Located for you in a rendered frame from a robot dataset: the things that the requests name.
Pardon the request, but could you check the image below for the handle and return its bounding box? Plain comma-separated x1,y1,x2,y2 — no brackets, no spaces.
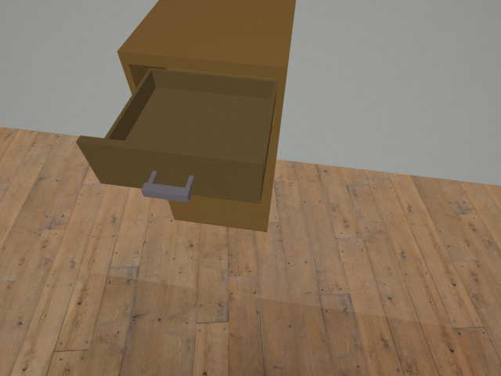
141,171,194,202

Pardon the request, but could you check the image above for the cabinet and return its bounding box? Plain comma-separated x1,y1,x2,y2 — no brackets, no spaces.
117,0,296,232

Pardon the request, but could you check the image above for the drawer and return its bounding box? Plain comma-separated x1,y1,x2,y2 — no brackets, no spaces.
76,68,278,204

